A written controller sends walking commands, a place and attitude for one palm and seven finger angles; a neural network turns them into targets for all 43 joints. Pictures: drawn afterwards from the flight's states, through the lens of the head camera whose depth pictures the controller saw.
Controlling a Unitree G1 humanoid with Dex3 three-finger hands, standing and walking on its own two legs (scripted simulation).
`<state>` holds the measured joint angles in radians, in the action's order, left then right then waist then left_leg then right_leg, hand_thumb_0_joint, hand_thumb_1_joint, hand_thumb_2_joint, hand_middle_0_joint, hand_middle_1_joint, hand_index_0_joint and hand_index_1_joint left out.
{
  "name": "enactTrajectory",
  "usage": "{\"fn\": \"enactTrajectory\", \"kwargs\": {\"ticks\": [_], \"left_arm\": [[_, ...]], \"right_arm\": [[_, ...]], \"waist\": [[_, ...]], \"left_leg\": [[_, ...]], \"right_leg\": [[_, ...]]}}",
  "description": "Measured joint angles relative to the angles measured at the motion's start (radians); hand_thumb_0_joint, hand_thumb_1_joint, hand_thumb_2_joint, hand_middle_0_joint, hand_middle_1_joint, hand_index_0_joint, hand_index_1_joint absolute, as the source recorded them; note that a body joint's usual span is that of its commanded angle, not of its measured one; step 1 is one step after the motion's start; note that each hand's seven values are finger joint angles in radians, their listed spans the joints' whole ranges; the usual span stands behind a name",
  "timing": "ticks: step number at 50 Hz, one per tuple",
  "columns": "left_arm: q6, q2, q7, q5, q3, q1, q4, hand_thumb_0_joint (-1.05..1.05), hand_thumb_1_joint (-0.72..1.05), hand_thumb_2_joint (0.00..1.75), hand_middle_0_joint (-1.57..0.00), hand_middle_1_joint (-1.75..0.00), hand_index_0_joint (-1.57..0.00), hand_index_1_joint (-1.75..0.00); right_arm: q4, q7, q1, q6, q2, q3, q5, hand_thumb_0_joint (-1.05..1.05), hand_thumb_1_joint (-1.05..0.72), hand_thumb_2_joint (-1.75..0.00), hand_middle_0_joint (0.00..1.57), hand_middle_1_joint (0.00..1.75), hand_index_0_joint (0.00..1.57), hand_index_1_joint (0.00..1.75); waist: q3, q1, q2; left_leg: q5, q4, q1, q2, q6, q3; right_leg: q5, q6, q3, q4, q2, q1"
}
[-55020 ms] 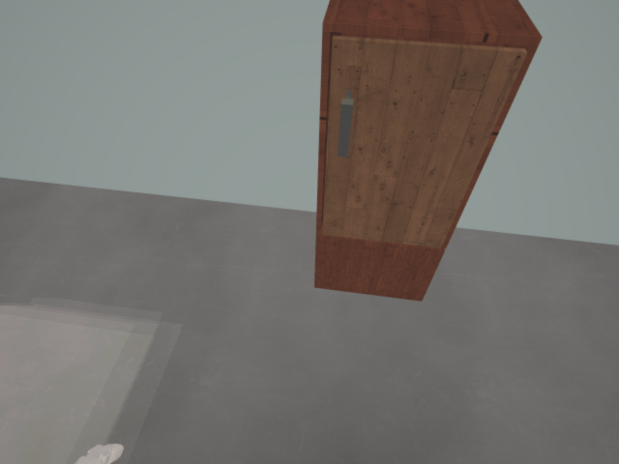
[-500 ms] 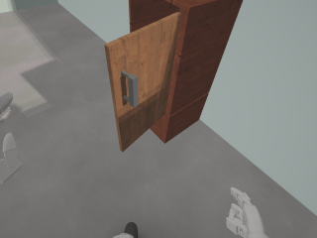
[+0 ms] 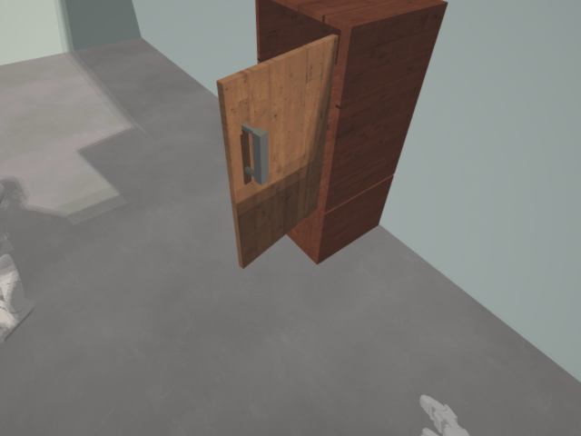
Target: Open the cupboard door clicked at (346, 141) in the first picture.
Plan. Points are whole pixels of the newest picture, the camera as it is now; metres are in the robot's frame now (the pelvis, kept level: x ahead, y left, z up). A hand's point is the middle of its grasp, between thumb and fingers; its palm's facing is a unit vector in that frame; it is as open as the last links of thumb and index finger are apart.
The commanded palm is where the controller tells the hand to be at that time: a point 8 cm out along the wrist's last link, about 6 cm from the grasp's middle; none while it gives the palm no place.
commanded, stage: stop stepping back and stand still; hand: left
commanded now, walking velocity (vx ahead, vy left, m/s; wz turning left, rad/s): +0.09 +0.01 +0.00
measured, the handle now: (254, 154) +0.69 +0.10 +0.01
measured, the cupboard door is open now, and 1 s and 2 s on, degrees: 100 100 100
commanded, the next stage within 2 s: let the arm hang, fingers relaxed in 0.20 s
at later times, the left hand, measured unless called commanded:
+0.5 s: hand (143, 429) +0.17 +0.22 -0.11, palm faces +0.04 -0.95 -0.31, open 7.4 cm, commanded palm none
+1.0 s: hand out of the picture -0.04 +0.20 -0.16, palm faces +0.04 -0.97 -0.24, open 7.3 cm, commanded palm none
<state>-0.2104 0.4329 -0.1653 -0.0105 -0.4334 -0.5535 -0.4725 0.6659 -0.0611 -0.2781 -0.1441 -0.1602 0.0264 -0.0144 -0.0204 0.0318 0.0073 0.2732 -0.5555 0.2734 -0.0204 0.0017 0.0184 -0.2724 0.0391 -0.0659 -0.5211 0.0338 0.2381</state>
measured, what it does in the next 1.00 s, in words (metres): stands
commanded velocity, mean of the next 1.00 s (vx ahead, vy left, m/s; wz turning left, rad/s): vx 0.01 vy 0.00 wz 0.00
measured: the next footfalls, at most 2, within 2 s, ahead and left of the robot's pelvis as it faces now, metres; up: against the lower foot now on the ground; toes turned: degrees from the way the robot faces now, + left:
none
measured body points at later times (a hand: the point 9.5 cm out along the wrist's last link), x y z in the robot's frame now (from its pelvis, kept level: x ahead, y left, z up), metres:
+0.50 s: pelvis +0.01 +0.01 -0.01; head +0.01 -0.01 +0.44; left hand +0.16 +0.27 -0.08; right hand +0.15 -0.24 -0.13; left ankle +0.03 +0.12 -0.73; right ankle +0.00 -0.09 -0.73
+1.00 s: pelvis +0.00 +0.01 +0.01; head +0.02 +0.00 +0.46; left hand -0.04 +0.25 -0.14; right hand -0.03 -0.20 -0.16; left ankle +0.03 +0.12 -0.73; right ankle +0.00 -0.09 -0.73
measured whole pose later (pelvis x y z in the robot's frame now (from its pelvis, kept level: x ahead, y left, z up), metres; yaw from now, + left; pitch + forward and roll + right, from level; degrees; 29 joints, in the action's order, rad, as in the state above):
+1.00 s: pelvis +0.00 +0.01 +0.01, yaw +1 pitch -2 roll +0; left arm 0.01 0.17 -0.03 0.01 0.00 -0.31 1.16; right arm 1.16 -0.02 -0.30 0.02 -0.14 0.01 -0.02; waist 0.07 0.01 -0.03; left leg 0.18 -0.41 0.20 0.00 0.01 0.03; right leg -0.23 0.04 -0.08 -0.41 0.01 0.16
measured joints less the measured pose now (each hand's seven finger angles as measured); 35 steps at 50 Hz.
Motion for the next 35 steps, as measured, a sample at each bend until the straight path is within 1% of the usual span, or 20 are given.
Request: {"fn": "enactTrajectory", "kwargs": {"ticks": [2,5,6,7,9,10,13,15,16,17,18,20,23,26,28,29,30,31,33,35], "left_arm": [[0.001,-0.010,0.007,-0.006,0.013,0.002,0.013,0.01,0.89,0.90,-0.21,-0.30,-0.21,-0.31],[0.006,-0.032,0.011,-0.009,0.039,0.009,0.025,0.01,0.89,0.90,-0.21,-0.30,-0.21,-0.31],[0.007,-0.039,0.010,-0.008,0.045,0.012,0.025,0.01,0.89,0.90,-0.21,-0.30,-0.22,-0.31],[0.008,-0.044,0.009,-0.009,0.047,0.013,0.022,0.01,0.89,0.90,-0.22,-0.30,-0.22,-0.31],[0.006,-0.051,0.005,-0.013,0.048,0.010,0.006,0.01,0.89,0.90,-0.22,-0.30,-0.22,-0.31],[0.005,-0.051,0.004,-0.015,0.045,0.013,0.002,0.01,0.89,0.90,-0.22,-0.30,-0.22,-0.31],[0.004,-0.045,0.002,-0.013,0.031,0.015,0.010,0.01,0.89,0.90,-0.22,-0.30,-0.22,-0.31],[0.006,-0.039,0.002,-0.009,0.022,0.027,0.021,0.01,0.89,0.90,-0.22,-0.30,-0.22,-0.31],[-0.002,-0.033,0.019,0.008,0.039,0.057,0.071,0.01,0.89,0.90,-0.21,-0.30,-0.21,-0.31],[0.014,-0.032,0.047,0.020,0.078,0.104,0.158,0.01,0.89,0.90,-0.21,-0.30,-0.21,-0.30],[0.048,-0.042,0.074,0.028,0.125,0.154,0.268,0.00,0.90,0.90,-0.21,-0.30,-0.21,-0.30],[0.130,-0.081,0.115,0.038,0.219,0.243,0.522,0.00,0.90,0.90,-0.20,-0.30,-0.20,-0.30],[0.221,-0.149,0.148,0.044,0.332,0.323,0.881,0.00,0.91,0.90,-0.20,-0.30,-0.20,-0.30],[0.259,-0.217,0.161,0.039,0.414,0.340,1.144,0.01,0.91,0.90,-0.20,-0.30,-0.20,-0.30],[0.268,-0.264,0.164,0.033,0.450,0.329,1.273,0.01,0.91,0.90,-0.20,-0.30,-0.20,-0.30],[0.259,-0.284,0.152,0.016,0.436,0.325,1.315,0.00,0.94,0.90,-0.20,-0.30,-0.20,-0.30],[0.246,-0.285,0.137,0.007,0.415,0.329,1.339,-0.03,0.98,0.90,-0.21,-0.30,-0.21,-0.30],[0.238,-0.277,0.134,0.010,0.408,0.333,1.361,-0.04,1.00,0.90,-0.21,-0.30,-0.21,-0.30],[0.230,-0.258,0.140,0.017,0.411,0.333,1.408,-0.05,1.02,0.90,-0.21,-0.30,-0.21,-0.30],[0.227,-0.246,0.144,0.020,0.416,0.323,1.456,-0.05,1.01,0.90,-0.21,-0.30,-0.21,-0.30]], "right_arm": [[0.003,0.007,0.010,0.014,-0.005,-0.003,0.003,0.01,-0.90,-0.90,0.21,0.30,0.21,0.30],[0.014,0.010,0.019,0.033,-0.020,-0.014,0.006,0.01,-0.90,-0.90,0.21,0.30,0.21,0.30],[0.016,0.009,0.021,0.037,-0.027,-0.016,0.007,0.01,-0.90,-0.90,0.21,0.30,0.21,0.30],[0.017,0.007,0.021,0.039,-0.033,-0.017,0.006,0.01,-0.90,-0.90,0.21,0.30,0.21,0.30],[0.007,-0.001,0.020,0.036,-0.052,-0.021,0.004,0.01,-0.90,-0.90,0.21,0.30,0.21,0.30],[0.008,-0.006,0.025,0.035,-0.055,-0.026,0.004,0.01,-0.90,-0.90,0.21,0.30,0.21,0.30],[0.002,-0.015,0.034,0.031,-0.053,-0.030,0.008,0.01,-0.90,-0.90,0.20,0.30,0.21,0.30],[-0.009,-0.017,0.039,0.021,-0.049,-0.028,0.009,0.01,-0.90,-0.90,0.20,0.30,0.21,0.30],[0.005,0.002,0.045,0.003,-0.056,-0.035,0.008,0.01,-0.90,-0.90,0.20,0.30,0.21,0.29],[0.028,0.024,0.057,0.004,-0.069,-0.043,0.008,0.01,-0.90,-0.90,0.20,0.30,0.20,0.29],[0.054,0.039,0.073,0.020,-0.084,-0.049,0.005,0.01,-0.90,-0.90,0.20,0.30,0.20,0.29],[0.100,0.056,0.107,0.064,-0.104,-0.052,-0.002,0.01,-0.90,-0.90,0.20,0.30,0.21,0.29],[0.144,0.066,0.133,0.114,-0.100,-0.044,-0.011,0.01,-0.90,-0.90,0.20,0.30,0.21,0.29],[0.187,0.069,0.131,0.142,-0.074,-0.030,-0.016,0.01,-0.90,-0.90,0.20,0.30,0.21,0.29],[0.226,0.065,0.119,0.150,-0.058,-0.020,-0.017,0.01,-0.90,-0.90,0.20,0.30,0.21,0.29],[0.249,0.062,0.108,0.153,-0.050,-0.018,-0.016,0.01,-0.90,-0.90,0.20,0.30,0.20,0.29],[0.272,0.058,0.094,0.157,-0.041,-0.016,-0.014,0.01,-0.90,-0.90,0.20,0.30,0.20,0.29],[0.297,0.055,0.081,0.161,-0.034,-0.014,-0.015,0.01,-0.90,-0.90,0.20,0.30,0.20,0.29],[0.344,0.051,0.059,0.170,-0.024,-0.015,-0.016,0.01,-0.90,-0.90,0.20,0.30,0.20,0.29],[0.381,0.048,0.041,0.175,-0.018,-0.019,-0.015,0.01,-0.90,-0.90,0.20,0.30,0.20,0.29]], "waist": [[-0.002,-0.007,-0.019],[0.002,-0.022,-0.021],[0.006,-0.026,-0.015],[0.010,-0.028,-0.009],[0.019,-0.026,-0.013],[0.028,-0.029,-0.006],[0.031,-0.036,0.013],[0.033,-0.035,0.011],[0.025,-0.037,-0.001],[0.014,-0.044,-0.016],[0.003,-0.051,-0.033],[-0.011,-0.050,-0.060],[0.001,-0.026,-0.058],[0.036,-0.005,-0.016],[0.058,0.000,0.010],[0.065,-0.002,0.019],[0.073,-0.009,0.026],[0.078,-0.018,0.031],[0.085,-0.029,0.028],[0.088,-0.033,0.017]], "left_leg": [[0.047,-0.050,0.027,-0.006,0.006,-0.007],[0.113,-0.182,0.074,0.001,0.010,-0.004],[0.117,-0.181,0.073,0.002,0.012,0.002],[0.101,-0.142,0.058,0.001,0.015,0.010],[0.034,-0.023,0.013,-0.008,0.021,0.009],[0.004,-0.018,0.007,-0.004,0.015,0.012],[-0.004,-0.007,-0.010,0.008,0.004,0.027],[-0.007,0.009,-0.014,0.009,0.002,0.024],[-0.008,0.004,0.003,0.008,0.002,0.016],[-0.007,-0.007,0.024,0.010,0.002,0.011],[-0.005,-0.018,0.041,0.012,0.002,0.008],[0.002,-0.037,0.062,0.020,0.005,0.006],[0.007,-0.045,0.057,0.030,0.009,0.006],[-0.002,-0.021,0.022,0.033,0.006,0.009],[-0.014,0.006,-0.002,0.029,0.005,0.009],[-0.021,0.019,-0.009,0.025,0.004,0.004],[-0.030,0.032,-0.013,0.021,0.002,-0.003],[-0.039,0.045,-0.018,0.018,0.000,-0.009],[-0.054,0.068,-0.025,0.012,-0.002,-0.016],[-0.065,0.087,-0.032,0.010,-0.002,-0.017]], "right_leg": [[-0.002,0.018,-0.004,-0.010,0.009,0.012],[-0.013,0.024,-0.003,-0.020,0.004,0.016],[-0.016,0.023,-0.002,-0.023,-0.001,0.013],[-0.019,0.020,-0.001,-0.027,-0.005,0.010],[-0.036,0.011,-0.009,-0.051,-0.006,0.008],[-0.046,0.006,-0.007,-0.065,-0.012,0.006],[-0.053,-0.009,0.008,-0.065,-0.025,-0.002],[-0.046,-0.006,0.006,-0.046,-0.024,-0.009],[-0.041,-0.004,-0.003,-0.043,-0.023,0.002],[-0.041,-0.003,-0.008,-0.048,-0.026,0.017],[-0.045,-0.002,-0.011,-0.057,-0.028,0.031],[-0.057,-0.003,-0.014,-0.081,-0.037,0.052],[-0.073,-0.003,-0.015,-0.105,-0.048,0.053],[-0.070,-0.003,-0.011,-0.094,-0.050,0.026],[-0.056,-0.003,-0.011,-0.063,-0.044,0.001],[-0.045,-0.002,-0.015,-0.041,-0.040,-0.011],[-0.032,0.000,-0.022,-0.018,-0.035,-0.023],[-0.019,0.001,-0.028,0.007,-0.030,-0.033],[0.005,0.004,-0.035,0.049,-0.022,-0.051],[0.022,0.004,-0.036,0.079,-0.018,-0.063]]}}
